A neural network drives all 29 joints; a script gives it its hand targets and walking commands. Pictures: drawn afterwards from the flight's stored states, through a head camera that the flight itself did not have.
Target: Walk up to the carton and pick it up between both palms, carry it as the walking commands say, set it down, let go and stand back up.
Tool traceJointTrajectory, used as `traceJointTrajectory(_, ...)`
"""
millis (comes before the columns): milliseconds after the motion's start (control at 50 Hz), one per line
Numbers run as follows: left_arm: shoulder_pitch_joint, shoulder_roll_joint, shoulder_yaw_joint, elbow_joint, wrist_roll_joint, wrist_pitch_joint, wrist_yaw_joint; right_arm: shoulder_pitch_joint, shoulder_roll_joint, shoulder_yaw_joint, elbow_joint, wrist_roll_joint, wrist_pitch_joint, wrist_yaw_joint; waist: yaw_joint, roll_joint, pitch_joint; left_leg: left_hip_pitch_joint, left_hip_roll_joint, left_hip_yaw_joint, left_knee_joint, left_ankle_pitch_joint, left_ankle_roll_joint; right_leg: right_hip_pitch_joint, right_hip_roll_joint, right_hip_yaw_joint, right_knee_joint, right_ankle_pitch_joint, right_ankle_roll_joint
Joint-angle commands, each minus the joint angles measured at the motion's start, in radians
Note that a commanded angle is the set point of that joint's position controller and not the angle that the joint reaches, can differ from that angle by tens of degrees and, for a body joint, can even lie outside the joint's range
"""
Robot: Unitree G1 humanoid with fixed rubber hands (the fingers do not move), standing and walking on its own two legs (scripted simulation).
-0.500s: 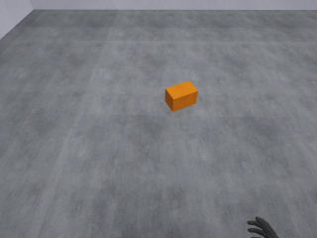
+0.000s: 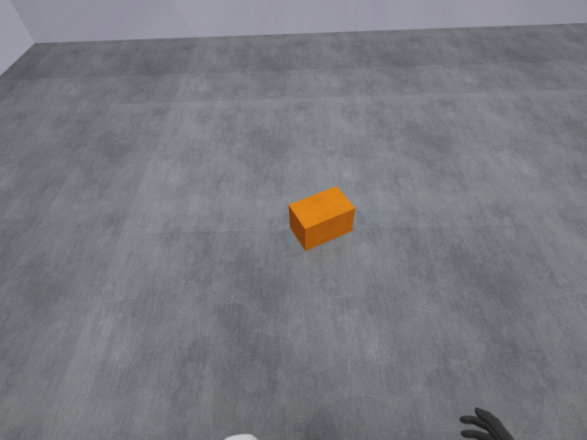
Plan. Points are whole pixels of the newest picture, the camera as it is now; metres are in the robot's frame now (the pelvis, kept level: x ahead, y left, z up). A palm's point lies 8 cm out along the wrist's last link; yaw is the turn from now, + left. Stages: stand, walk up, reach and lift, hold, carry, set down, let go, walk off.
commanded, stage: walk up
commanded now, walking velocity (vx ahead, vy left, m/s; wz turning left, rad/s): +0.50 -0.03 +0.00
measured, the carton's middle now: (321, 218) +1.07 -0.06 -0.70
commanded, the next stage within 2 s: none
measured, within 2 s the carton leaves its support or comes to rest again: neither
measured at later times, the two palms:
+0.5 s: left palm (170, 298) +0.38 +0.26 -0.11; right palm (482, 376) +0.24 -0.25 -0.10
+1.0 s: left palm (170, 258) +0.46 +0.28 -0.10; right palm (421, 205) +0.59 -0.24 -0.10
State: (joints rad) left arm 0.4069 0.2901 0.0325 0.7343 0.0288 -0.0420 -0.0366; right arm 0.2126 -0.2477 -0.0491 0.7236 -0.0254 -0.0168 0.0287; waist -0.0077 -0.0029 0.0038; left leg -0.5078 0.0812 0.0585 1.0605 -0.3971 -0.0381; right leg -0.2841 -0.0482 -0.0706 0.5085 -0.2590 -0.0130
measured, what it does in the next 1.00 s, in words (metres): walks ahead: left foot, then right foot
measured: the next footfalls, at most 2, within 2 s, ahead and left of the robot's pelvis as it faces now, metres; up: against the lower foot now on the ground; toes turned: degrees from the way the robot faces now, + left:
left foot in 0.18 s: +0.20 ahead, +0.15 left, +0.00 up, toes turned +4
right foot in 0.58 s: +0.42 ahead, -0.13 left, +0.00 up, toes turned -6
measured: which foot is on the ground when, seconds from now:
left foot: up 0.00-0.16, down 0.18-0.58, up 0.60-1.00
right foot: down 0.00-0.16, up 0.18-0.56, down 0.58-1.00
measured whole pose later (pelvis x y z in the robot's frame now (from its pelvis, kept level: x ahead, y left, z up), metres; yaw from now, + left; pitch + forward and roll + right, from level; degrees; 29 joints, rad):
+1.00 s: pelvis +0.46 +0.00 +0.00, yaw -1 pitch +3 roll +0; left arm 0.47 0.29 0.03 0.74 0.02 -0.05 -0.02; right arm 0.16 -0.24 -0.05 0.73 -0.04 -0.01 0.06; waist 0.02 0.01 0.00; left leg -0.51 0.07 0.06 0.65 -0.22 -0.03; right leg -0.15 -0.06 -0.08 0.42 -0.32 0.01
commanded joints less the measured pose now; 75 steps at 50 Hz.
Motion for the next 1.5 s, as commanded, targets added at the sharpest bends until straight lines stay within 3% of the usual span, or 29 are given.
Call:
traceJointTrajectory(0,0.028,0.111,0.039,0.017,-0.001,-0.03,0.022,-0.116,-0.007,-0.008,-0.059,0.006,-0.007,0.035,0.065,-0.102,-0.009,-0.008,0.008,-0.006,-0.303,0.076,0.005,0.132,-0.224,0.223,-0.3,-0.019,-0.128)
traceJointTrajectory(40,0.015,0.118,0.037,0.029,-0.001,-0.023,0.019,-0.111,0.004,-0.002,-0.046,0.02,-0.004,0.037,0.054,-0.215,0.005,0.082,-0.021,0.035,-0.42,0.157,-0.006,0.078,-0.197,0.172,-0.316,-0.021,-0.122)
traceJointTrajectory(120,0.013,0.127,0.037,0.032,-0.014,-0.019,0.02,0.083,-0.073,-0.02,0.034,0.002,-0.031,0.006,-0.041,-0.084,-0.142,0.426,-0.055,0.095,-0.575,0.255,-0.004,0.04,-0.136,0.08,-0.032,0.209,-0.066)
traceJointTrajectory(140,0.011,0.081,0.03,0.009,-0.017,-0.027,0.02,0.173,-0.15,-0.047,0.052,-0.012,-0.039,0.0,-0.078,0.072,-0.197,0.569,0.083,-0.084,-0.621,0.092,0.046,-0.098,-0.061,-0.01,0.212,0.14,-0.024)
traceJointTrajectory(160,-0.003,0.031,0.019,-0.021,-0.008,-0.03,0.022,0.293,-0.278,-0.084,0.058,-0.023,-0.04,-0.008,-0.133,0.372,-0.197,0.711,0.349,-0.49,-0.752,-0.022,0.129,-0.376,0.045,-0.028,0.528,-0.226,0.016)
traceJointTrajectory(180,-0.079,0.057,0.034,-0.046,0.008,-0.015,0.02,0.361,-0.325,-0.084,0.067,-0.011,-0.028,-0.021,-0.172,0.234,-0.152,0.681,0.437,-0.697,-0.825,-0.147,0.189,-0.483,0.02,0.091,0.644,-0.274,0.012)
traceJointTrajectory(240,-0.131,0.068,0.025,-0.037,0.011,0.004,-0.01,0.166,-0.221,-0.063,0.023,0.0,-0.029,-0.019,-0.066,0.13,0.044,0.419,0.32,-0.431,-0.828,0.012,0.16,-0.458,-0.091,0.141,0.641,-0.044,0.025)
traceJointTrajectory(380,-0.273,-0.029,-0.01,-0.063,0.002,0.035,-0.052,0.261,-0.173,-0.051,0.014,-0.001,-0.038,-0.024,-0.073,0.234,0.057,0.449,0.209,-0.109,-0.809,0.493,0.112,-0.392,-0.022,-0.008,0.35,0.093,0.055)
traceJointTrajectory(480,-0.219,0.027,0.011,-0.025,0.004,0.015,-0.038,0.152,-0.217,-0.065,0.009,-0.007,-0.038,-0.018,0.006,0.259,0.033,0.298,0.184,-0.039,-0.791,0.229,0.138,-0.085,-0.007,-0.091,0.143,0.068,0.048)
traceJointTrajectory(540,0.1,0.131,0.053,0.083,0.005,-0.001,-0.003,0.141,-0.16,-0.049,-0.034,-0.016,-0.033,-0.017,0.126,0.017,-0.153,0.174,0.088,0.031,-0.359,0.32,0.088,0.295,-0.036,-0.014,0.077,0.003,0.007)
traceJointTrajectory(560,0.234,0.213,0.07,0.12,0.017,-0.008,0.01,0.153,-0.096,-0.038,-0.059,-0.014,-0.034,-0.018,0.173,-0.253,-0.221,-0.016,-0.008,0.046,-0.066,-0.029,0.055,0.436,-0.265,0.352,-0.107,-0.232,-0.042)
traceJointTrajectory(580,0.24,0.265,0.083,0.096,0.006,-0.014,0.018,0.114,-0.065,-0.034,-0.108,-0.013,-0.035,-0.013,0.163,-0.364,-0.14,-0.184,-0.083,-0.049,0.104,-0.161,0.056,0.435,-0.367,0.738,-0.318,-0.393,-0.102)
traceJointTrajectory(600,0.154,0.238,0.071,0.074,-0.003,-0.013,0.022,0.079,-0.066,-0.035,-0.128,-0.023,-0.024,-0.01,0.134,-0.23,-0.08,-0.185,-0.018,-0.115,0.189,-0.067,0.058,0.268,-0.41,0.763,-0.385,-0.551,-0.131)
traceJointTrajectory(660,0.03,0.152,0.057,0.03,-0.012,-0.032,0.018,0.08,-0.084,-0.034,-0.031,-0.03,-0.011,0.01,0.056,-0.029,0.017,-0.143,0.031,-0.073,0.172,0.094,0.037,0.113,-0.341,0.561,-0.318,-0.185,-0.102)
traceJointTrajectory(800,0.082,0.106,0.041,0.017,-0.015,-0.039,0.04,-0.03,-0.067,-0.027,-0.028,-0.025,0.023,0.049,0.054,-0.174,-0.01,-0.147,0.038,-0.054,-0.058,0.224,-0.024,0.144,-0.269,0.31,-0.341,-0.102,-0.08)
traceJointTrajectory(840,0.07,0.113,0.05,0.015,-0.012,-0.041,0.037,-0.081,-0.041,-0.02,-0.035,-0.028,0.005,0.053,0.057,-0.07,0.027,-0.143,0.023,-0.038,-0.207,0.243,-0.029,0.165,-0.256,0.237,-0.33,-0.019,-0.087)
traceJointTrajectory(900,0.038,0.105,0.043,0.017,-0.009,-0.028,0.033,-0.103,-0.017,-0.001,-0.045,0.009,0.002,0.035,0.052,-0.236,-0.008,0.029,-0.009,0.024,-0.425,0.244,-0.029,0.167,-0.193,0.093,-0.292,0.104,-0.097)
traceJointTrajectory(980,0.065,0.131,0.042,0.023,-0.013,-0.006,0.034,-0.007,-0.05,-0.015,-0.001,-0.005,-0.024,0.009,0.023,-0.089,-0.129,0.309,-0.073,0.124,-0.605,0.275,-0.006,0.143,-0.173,0.069,-0.029,0.334,-0.056)
traceJointTrajectory(1000,0.065,0.102,0.03,0.026,-0.02,-0.011,0.038,0.113,-0.097,-0.027,0.023,-0.019,-0.037,-0.01,-0.018,-0.037,-0.204,0.434,0.009,0.039,-0.63,0.272,0.011,0.108,-0.124,0.012,0.141,0.319,-0.015)
traceJointTrajectory(1040,0.067,0.008,0.014,-0.021,-0.004,-0.014,0.039,0.261,-0.275,-0.071,0.045,-0.03,-0.041,-0.029,-0.068,0.312,-0.118,0.658,0.394,-0.502,-0.722,0.523,0.124,-0.37,0.014,0.014,0.564,-0.358,0.033)
traceJointTrajectory(1060,-0.029,0.037,0.026,-0.049,-0.002,-0.009,0.044,0.291,-0.253,-0.065,0.054,-0.021,-0.036,-0.03,-0.11,0.271,-0.123,0.692,0.43,-0.537,-0.68,0.819,0.255,-0.469,0.006,0.042,0.718,-0.368,0.051)
traceJointTrajectory(1120,-0.092,0.054,0.016,-0.033,-0.002,-0.002,0.021,0.182,-0.142,-0.038,0.038,-0.011,-0.037,-0.026,-0.062,0.248,-0.029,0.493,0.26,-0.246,-0.701,0.708,0.175,-0.366,-0.059,0.039,0.578,-0.215,0.057)
traceJointTrajectory(1240,-0.174,-0.003,0.0,-0.038,-0.016,0.037,-0.001,0.079,-0.17,-0.037,0.005,-0.018,-0.007,-0.016,-0.038,0.3,0.091,0.24,0.188,-0.146,-0.816,0.342,0.157,-0.154,-0.012,-0.062,0.205,-0.083,0.065)
traceJointTrajectory(1300,-0.023,-0.004,-0.003,0.033,-0.003,0.011,0.005,0.047,-0.173,-0.046,0.001,-0.009,0.008,-0.017,0.039,0.184,-0.081,0.252,0.149,-0.103,-0.658,0.154,0.121,0.084,0.029,-0.104,-0.047,0.052,0.056)
traceJointTrajectory(1320,0.053,0.048,0.014,0.071,0.006,0.0,0.008,0.062,-0.118,-0.033,-0.015,-0.004,0.004,-0.013,0.068,0.042,-0.122,0.168,0.105,-0.077,-0.569,0.122,0.082,0.238,-0.028,-0.053,-0.003,0.065,0.043)
traceJointTrajectory(1360,0.146,0.149,0.042,0.076,0.014,-0.002,0.023,0.044,-0.019,-0.015,-0.055,-0.004,0.009,-0.011,0.099,-0.289,-0.11,-0.056,-0.073,0.051,-0.179,-0.146,0.0,0.308,-0.331,0.429,-0.249,-0.11,-0.066)
traceJointTrajectory(1380,0.125,0.211,0.081,0.067,0.02,0.008,0.027,0.002,-0.086,-0.013,-0.063,-0.009,0.024,-0.012,0.109,-0.239,-0.016,-0.17,-0.029,-0.027,-0.071,-0.222,0.018,0.266,-0.413,0.56,-0.307,-0.245,-0.144)
traceJointTrajectory(1440,0.029,0.121,0.054,0.034,-0.006,-0.012,0.034,-0.011,-0.065,-0.014,-0.031,-0.015,0.011,0.004,0.05,-0.092,-0.036,-0.106,-0.003,-0.008,-0.085,-0.117,-0.001,0.226,-0.314,0.342,-0.238,0.149,-0.141)
traceJointTrajectory(1480,-0.005,0.105,0.053,0.047,0.004,-0.017,0.04,0.012,-0.038,-0.005,-0.002,-0.004,-0.001,0.014,0.025,-0.136,-0.047,0.023,-0.036,0.009,-0.241,-0.091,0.006,0.175,-0.237,0.214,-0.184,0.266,-0.117)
